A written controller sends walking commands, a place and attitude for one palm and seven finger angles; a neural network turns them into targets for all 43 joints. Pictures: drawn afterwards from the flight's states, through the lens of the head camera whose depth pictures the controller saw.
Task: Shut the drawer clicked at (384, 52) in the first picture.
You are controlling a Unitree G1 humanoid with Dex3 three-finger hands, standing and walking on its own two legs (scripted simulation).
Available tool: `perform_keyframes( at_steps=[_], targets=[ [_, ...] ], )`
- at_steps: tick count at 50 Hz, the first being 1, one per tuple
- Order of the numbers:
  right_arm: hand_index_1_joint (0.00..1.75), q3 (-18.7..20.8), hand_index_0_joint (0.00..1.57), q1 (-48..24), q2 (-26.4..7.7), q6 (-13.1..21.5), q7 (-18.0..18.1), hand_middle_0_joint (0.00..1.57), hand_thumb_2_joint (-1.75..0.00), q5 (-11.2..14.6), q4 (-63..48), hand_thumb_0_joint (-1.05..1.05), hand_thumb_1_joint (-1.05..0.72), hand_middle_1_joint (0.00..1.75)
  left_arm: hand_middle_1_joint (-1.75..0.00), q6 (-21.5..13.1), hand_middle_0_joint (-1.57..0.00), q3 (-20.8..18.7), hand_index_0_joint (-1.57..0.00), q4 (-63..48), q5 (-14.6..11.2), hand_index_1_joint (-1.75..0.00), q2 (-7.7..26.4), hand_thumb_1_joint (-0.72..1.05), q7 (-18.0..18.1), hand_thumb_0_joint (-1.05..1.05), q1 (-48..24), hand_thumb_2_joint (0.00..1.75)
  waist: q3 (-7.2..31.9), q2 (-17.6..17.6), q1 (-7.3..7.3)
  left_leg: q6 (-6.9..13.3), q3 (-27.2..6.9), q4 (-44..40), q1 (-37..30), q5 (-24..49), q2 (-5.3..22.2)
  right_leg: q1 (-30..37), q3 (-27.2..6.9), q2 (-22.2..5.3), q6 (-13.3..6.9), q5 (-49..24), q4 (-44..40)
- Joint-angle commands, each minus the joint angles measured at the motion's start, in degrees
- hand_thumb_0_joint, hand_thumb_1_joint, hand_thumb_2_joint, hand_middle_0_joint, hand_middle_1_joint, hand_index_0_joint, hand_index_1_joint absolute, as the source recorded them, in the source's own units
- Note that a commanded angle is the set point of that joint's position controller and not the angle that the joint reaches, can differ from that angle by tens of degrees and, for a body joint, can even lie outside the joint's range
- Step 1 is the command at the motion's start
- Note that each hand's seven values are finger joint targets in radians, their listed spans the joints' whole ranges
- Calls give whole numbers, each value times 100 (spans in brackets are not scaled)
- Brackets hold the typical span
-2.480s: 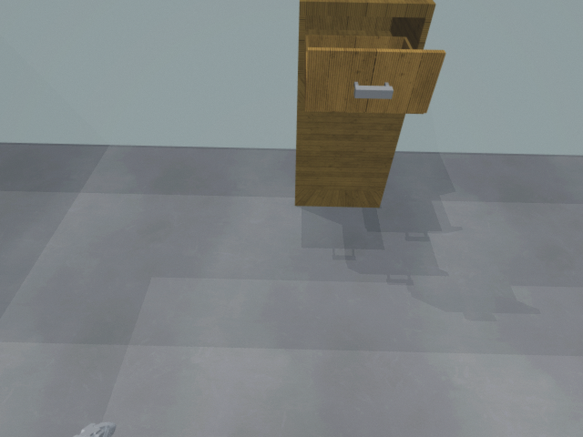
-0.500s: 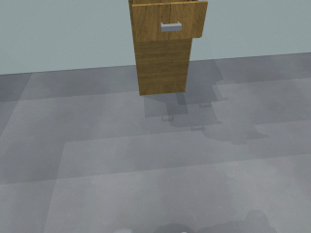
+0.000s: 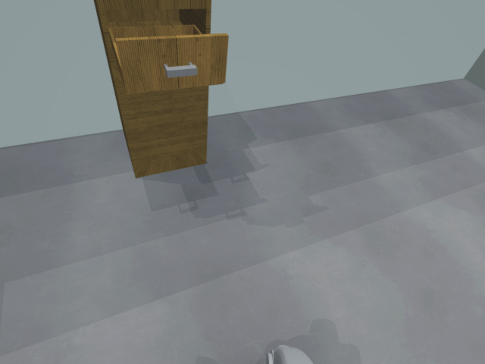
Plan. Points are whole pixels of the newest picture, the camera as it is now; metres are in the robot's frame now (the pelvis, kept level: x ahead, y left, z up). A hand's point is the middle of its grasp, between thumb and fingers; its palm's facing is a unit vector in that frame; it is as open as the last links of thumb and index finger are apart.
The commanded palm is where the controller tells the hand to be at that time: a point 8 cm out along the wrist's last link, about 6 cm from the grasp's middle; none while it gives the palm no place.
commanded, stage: walk to a spot facing it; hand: left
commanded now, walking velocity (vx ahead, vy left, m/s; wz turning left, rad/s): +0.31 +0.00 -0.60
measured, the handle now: (179, 68) +1.00 +0.30 -0.01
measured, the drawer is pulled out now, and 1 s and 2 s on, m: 0.26 0.26 0.26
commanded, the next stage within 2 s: turn to face it in 1.10 s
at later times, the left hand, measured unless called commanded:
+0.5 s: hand (236, 291) +0.31 +0.02 -0.17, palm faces -0.28 -0.94 -0.20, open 7.3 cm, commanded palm none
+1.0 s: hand (247, 337) +0.22 -0.01 -0.17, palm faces -0.06 -0.99 -0.15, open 7.3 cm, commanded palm none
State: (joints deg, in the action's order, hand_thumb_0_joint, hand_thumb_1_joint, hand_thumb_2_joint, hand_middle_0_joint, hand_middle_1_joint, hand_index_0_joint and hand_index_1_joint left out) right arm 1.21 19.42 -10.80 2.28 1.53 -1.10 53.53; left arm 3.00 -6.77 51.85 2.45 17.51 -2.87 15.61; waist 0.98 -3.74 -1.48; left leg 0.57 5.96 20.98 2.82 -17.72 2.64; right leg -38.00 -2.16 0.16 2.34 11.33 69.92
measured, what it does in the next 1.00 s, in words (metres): walks ahead: right foot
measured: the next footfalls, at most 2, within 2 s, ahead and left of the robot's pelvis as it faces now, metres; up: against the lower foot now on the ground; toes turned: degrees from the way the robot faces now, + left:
right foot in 0.32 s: +0.24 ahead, -0.19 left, +0.00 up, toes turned -20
left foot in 1.08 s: +0.54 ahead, -0.13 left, +0.00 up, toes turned -5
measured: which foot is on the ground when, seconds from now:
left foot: down 0.00-0.32, up 0.34-1.00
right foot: up 0.00-0.30, down 0.32-1.00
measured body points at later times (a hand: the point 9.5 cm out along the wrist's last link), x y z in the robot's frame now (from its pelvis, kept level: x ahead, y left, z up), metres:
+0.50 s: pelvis +0.16 -0.12 -0.02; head +0.18 -0.13 +0.43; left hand +0.33 +0.07 -0.15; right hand +0.06 -0.34 -0.17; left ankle +0.16 +0.05 -0.64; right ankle +0.21 -0.17 -0.75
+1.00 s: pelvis +0.36 -0.16 -0.02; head +0.38 -0.16 +0.43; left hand +0.23 +0.04 -0.15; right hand +0.43 -0.40 -0.16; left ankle +0.50 -0.09 -0.71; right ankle +0.21 -0.17 -0.74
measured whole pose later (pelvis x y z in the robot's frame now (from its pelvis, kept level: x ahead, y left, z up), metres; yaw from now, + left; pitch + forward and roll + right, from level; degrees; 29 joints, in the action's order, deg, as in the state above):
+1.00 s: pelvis +0.36 -0.16 -0.02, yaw -13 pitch -1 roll +0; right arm 2.2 5.6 -7.9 0.0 -1.1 -1.0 57.8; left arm -5.0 -0.9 67.9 1.7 5.1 2.3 34.9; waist -2.5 -1.1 -4.8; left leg 1.3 6.5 47.0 33.1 -11.2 2.7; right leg 7.0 6.6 5.0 -5.2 22.0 15.4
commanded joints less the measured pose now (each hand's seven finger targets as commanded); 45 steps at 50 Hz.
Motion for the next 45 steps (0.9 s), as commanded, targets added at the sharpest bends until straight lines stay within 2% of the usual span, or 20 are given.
perform_keyframes(
  at_steps=[1,7,8,10,11,13,14,15,16,17,18,20,22,24,26,28,34,36,41,45],
  targets=[
    [30,160,20,601,-693,252,87,20,-90,26,-101,0,-90,30,-30,-129,-20,149,-20,-575,-22,-30,-114,90,-73,0,-716,90,-954,1088,268,517,-701,-972,-262,901,1375,-1444,146,-323,39,-295,125],
    [30,172,20,1231,-772,291,84,20,-90,-58,259,0,-90,30,-30,-194,-20,306,-20,-784,-68,-30,-332,90,-146,0,-1647,90,-1198,1165,517,707,-90,-811,-851,2201,1646,-1305,651,-543,-127,-91,-1532],
    [30,176,20,1254,-796,281,78,20,-90,-71,309,0,-90,30,-30,-214,-20,330,-20,-806,-82,-30,-358,90,-147,0,-1802,90,-1248,1202,567,670,86,-764,-797,2382,1645,-1015,746,-513,-199,-9,-1952],
    [30,203,20,1206,-883,264,56,20,-90,-86,382,0,-90,30,-30,-267,-20,343,-20,-756,-105,-30,-381,90,-136,0,-1744,90,-1113,1343,495,579,443,-477,-602,3180,1650,-111,968,-323,-392,167,-2681],
    [30,228,20,1189,-921,259,36,20,-90,-80,427,0,-90,30,-30,-282,-20,328,-20,-686,-108,-30,-298,90,-104,0,-1530,90,-918,1343,383,560,552,-174,-575,4029,1699,403,1070,-156,-500,318,-2798],
    [30,277,20,1021,-1106,246,38,20,-90,-40,409,0,-90,30,-30,-363,-20,247,-20,-389,-104,-30,-144,90,-50,0,-673,90,-342,1205,-29,411,830,949,-415,5258,1642,1754,1228,94,-698,338,-3238],
    [30,280,20,868,-1134,232,23,20,-90,-9,364,0,-90,30,-30,-445,-20,148,-20,-101,-85,-30,92,90,-13,0,271,90,209,962,-507,153,983,2169,70,4787,1459,3182,1258,217,-759,-113,-3725],
    [30,237,20,1139,-874,218,-71,20,-90,79,345,0,-90,30,-30,-528,-20,-8,-20,133,-66,-30,707,90,66,0,1015,90,1081,-118,-737,-103,1008,3889,1533,2407,1109,5068,18,-804,-1098,100,-3965],
    [30,160,20,1312,-441,224,-73,20,-90,145,149,0,-90,30,-30,-551,-20,-109,-20,182,-159,-30,1226,90,188,0,1409,90,1912,-1054,-674,-326,443,5942,2997,-1403,193,5878,-3060,-2510,-1690,-9,-4689],
    [30,206,20,555,-575,192,-53,20,-90,143,-33,0,-90,30,-30,-463,-20,-146,-20,159,-256,-30,1291,90,241,0,1223,90,1448,-508,-704,-99,-361,6293,3293,-1297,326,5168,-3127,-2469,-1759,451,-5303],
    [30,231,20,426,-555,201,-76,20,-90,133,29,0,-90,30,-30,-453,-20,-76,-20,83,-234,-30,1081,90,235,0,714,90,870,-193,-468,-47,-385,6317,3273,-712,576,4328,-2681,-2313,-1675,1275,-5548],
    [30,257,20,422,-451,103,-73,20,-90,18,231,0,-90,30,-30,-526,-20,136,-20,-57,-221,-30,492,90,260,0,-112,90,-52,390,26,-112,-529,5853,2875,27,794,2520,-1747,-1834,-1314,1064,-5709],
    [30,227,20,871,-220,-36,-69,20,-90,-53,483,0,-90,30,-30,-619,-20,214,-20,9,-177,-30,177,90,297,0,-320,90,-188,355,341,-154,-483,5472,2555,329,816,1932,-986,-1458,-1121,441,-5834],
    [30,227,20,1025,-158,-110,-86,20,-90,-73,547,0,-90,30,-30,-668,-20,245,-20,146,-163,-30,39,90,306,0,-177,90,-197,81,434,-201,-433,5160,2654,540,799,1854,-663,-1245,-1045,302,-5947],
    [30,249,20,901,-115,-123,-112,20,-90,-79,517,0,-90,30,-30,-712,-20,269,-20,311,-159,-30,-86,90,324,0,46,90,-240,-61,432,-231,-446,4838,2904,756,774,2052,-597,-1116,-952,246,-6051],
    [30,257,20,564,-134,-133,-122,20,-90,-92,410,0,-90,30,-30,-746,-20,251,-20,380,-171,-30,-223,90,330,0,334,90,-308,-143,304,-279,-440,4631,3290,976,742,2392,-607,-1059,-795,95,-6121],
    [30,274,20,-544,-174,-93,-176,20,-90,-57,158,0,-90,30,-30,-832,-20,332,-20,731,-166,-30,-353,90,404,0,1237,90,-594,16,-17,-278,-506,4193,4255,1085,639,3492,-817,-1261,-636,-986,-6043],
    [30,279,20,-823,-151,-87,-201,20,-90,-37,93,0,-90,30,-30,-862,-20,357,-20,851,-142,-30,-363,90,446,0,1470,90,-706,119,-60,-258,-506,4104,4459,1046,597,3749,-815,-1366,-690,-1403,-5975],
    [30,247,20,-1518,-70,-78,-253,20,-90,-3,-60,0,-90,30,-30,-915,-20,414,-20,1161,-98,-30,-428,90,528,0,2053,90,-875,228,-184,-169,-364,3834,4674,869,449,4276,-612,-1470,-801,-2649,-5769],
    [30,177,20,-1931,58,-57,-266,20,-90,23,-144,0,-90,30,-30,-901,-20,459,-20,1394,-78,-30,-538,90,582,0,2418,90,-999,152,-240,-20,-88,3275,4408,746,209,4497,-264,-1353,-680,-3808,-5644]
  ],
)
